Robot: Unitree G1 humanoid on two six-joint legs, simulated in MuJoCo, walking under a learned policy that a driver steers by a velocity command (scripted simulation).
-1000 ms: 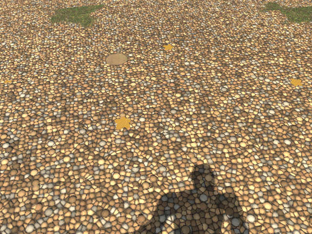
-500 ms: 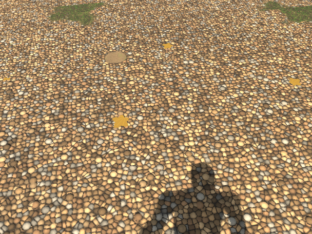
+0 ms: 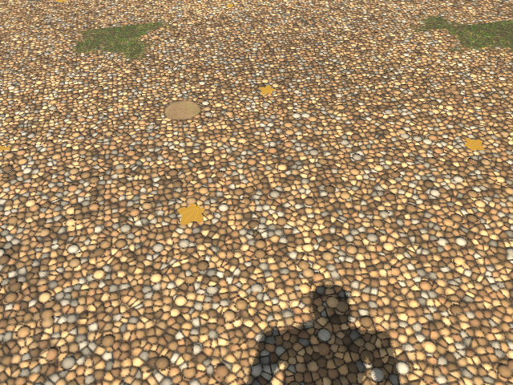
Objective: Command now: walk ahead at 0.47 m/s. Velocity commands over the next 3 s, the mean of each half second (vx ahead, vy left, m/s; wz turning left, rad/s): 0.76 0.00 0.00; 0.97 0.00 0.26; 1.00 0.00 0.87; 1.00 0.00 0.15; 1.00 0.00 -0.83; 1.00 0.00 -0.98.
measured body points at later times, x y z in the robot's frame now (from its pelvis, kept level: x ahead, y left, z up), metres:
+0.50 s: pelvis +0.23 -0.05 -0.01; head +0.26 -0.05 +0.44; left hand +0.11 +0.17 -0.14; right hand +0.48 -0.26 -0.10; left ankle +0.43 +0.08 -0.69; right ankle +0.04 -0.15 -0.74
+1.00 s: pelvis +0.67 -0.01 -0.01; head +0.71 +0.00 +0.44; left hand +0.93 +0.21 -0.07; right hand +0.59 -0.26 -0.14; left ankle +0.48 +0.04 -0.74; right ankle +0.92 -0.13 -0.70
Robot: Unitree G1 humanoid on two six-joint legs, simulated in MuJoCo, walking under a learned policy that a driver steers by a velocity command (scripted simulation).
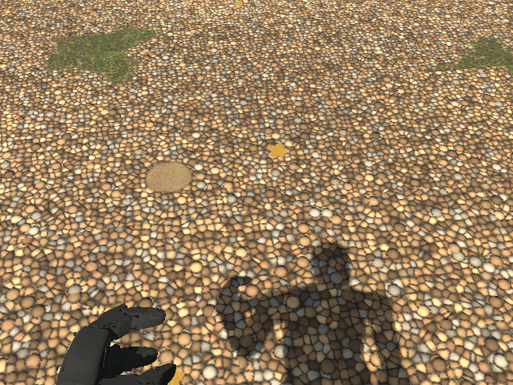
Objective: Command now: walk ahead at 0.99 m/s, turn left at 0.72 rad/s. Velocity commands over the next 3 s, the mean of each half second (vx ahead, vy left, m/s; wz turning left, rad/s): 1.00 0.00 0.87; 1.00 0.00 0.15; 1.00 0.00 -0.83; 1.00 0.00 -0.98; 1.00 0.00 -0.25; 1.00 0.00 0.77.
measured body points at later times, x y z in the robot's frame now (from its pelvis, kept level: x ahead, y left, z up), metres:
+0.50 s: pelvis +0.45 +0.04 -0.02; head +0.47 +0.06 +0.42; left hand +0.27 +0.25 -0.16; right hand +0.77 -0.06 -0.08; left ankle +0.59 +0.14 -0.71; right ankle +0.25 -0.14 -0.71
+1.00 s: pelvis +0.87 +0.26 -0.05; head +0.88 +0.27 +0.39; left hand +0.87 +0.55 -0.16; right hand +1.01 +0.00 -0.18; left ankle +0.61 +0.14 -0.68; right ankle +1.02 +0.26 -0.76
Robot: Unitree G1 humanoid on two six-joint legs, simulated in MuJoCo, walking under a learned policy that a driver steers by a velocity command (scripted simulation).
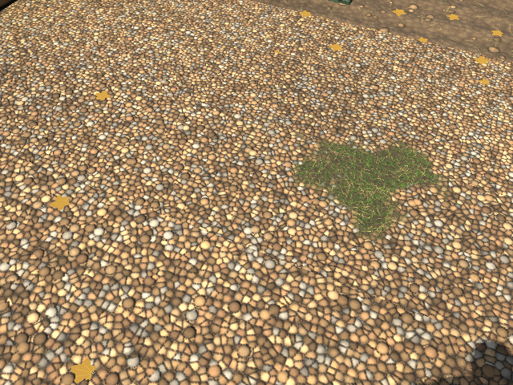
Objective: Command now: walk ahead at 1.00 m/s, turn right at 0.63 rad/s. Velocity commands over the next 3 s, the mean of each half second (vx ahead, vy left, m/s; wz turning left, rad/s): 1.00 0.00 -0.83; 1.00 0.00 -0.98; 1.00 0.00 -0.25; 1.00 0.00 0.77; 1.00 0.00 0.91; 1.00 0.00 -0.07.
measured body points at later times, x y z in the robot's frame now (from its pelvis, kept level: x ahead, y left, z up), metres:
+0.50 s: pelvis +0.47 +0.05 -0.12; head +0.49 +0.07 +0.33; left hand +0.72 +0.28 -0.22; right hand +0.43 -0.24 -0.22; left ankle +0.54 +0.20 -0.83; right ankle +0.39 -0.04 -0.70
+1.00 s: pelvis +0.83 -0.17 -0.12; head +0.84 -0.19 +0.33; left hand +1.04 +0.02 -0.24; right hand +0.77 -0.49 -0.20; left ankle +1.08 -0.15 -0.79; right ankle +0.74 -0.13 -0.83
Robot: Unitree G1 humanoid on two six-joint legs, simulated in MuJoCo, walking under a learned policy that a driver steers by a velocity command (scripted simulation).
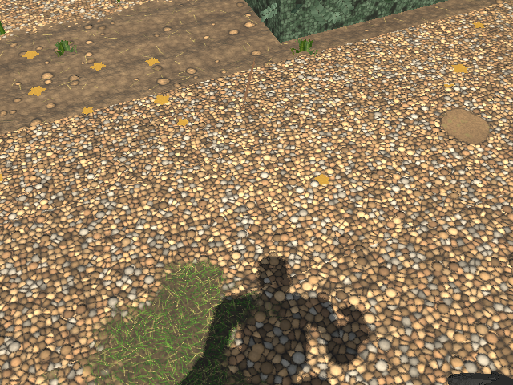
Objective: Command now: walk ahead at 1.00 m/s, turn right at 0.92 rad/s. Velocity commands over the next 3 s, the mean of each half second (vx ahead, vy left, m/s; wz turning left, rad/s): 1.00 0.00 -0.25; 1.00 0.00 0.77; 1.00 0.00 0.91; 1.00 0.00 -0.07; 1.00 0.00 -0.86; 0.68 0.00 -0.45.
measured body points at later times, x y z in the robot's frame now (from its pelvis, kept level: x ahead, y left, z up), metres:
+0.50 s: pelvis +0.43 +0.07 -0.14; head +0.45 +0.06 +0.31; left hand +0.74 +0.20 -0.18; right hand +0.25 -0.13 -0.27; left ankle +0.30 +0.18 -0.87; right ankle +0.59 -0.08 -0.83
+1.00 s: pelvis +0.87 +0.08 -0.21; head +0.89 +0.09 +0.24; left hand +0.71 +0.31 -0.34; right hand +1.16 -0.10 -0.28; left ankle +1.02 +0.20 -0.92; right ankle +0.63 -0.08 -0.86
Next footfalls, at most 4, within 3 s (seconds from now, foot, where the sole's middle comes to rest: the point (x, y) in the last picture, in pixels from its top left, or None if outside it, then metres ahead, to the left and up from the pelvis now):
0.20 left None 0.34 0.18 -0.91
0.58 right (311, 343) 0.67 -0.08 -0.91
1.06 left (240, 259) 1.04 0.18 -1.06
1.36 right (252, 176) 1.46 0.17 -1.06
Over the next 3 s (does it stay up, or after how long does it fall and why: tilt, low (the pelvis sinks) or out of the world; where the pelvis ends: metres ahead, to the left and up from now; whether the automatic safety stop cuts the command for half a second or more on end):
stays up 2.24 1.00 -0.44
